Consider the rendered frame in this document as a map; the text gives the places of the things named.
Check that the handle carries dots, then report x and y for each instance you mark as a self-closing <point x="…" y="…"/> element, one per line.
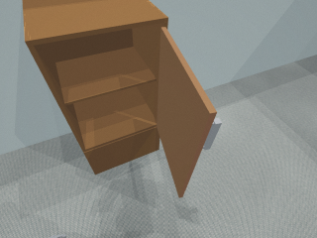
<point x="212" y="133"/>

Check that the cupboard door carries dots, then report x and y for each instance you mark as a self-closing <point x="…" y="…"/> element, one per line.
<point x="185" y="113"/>

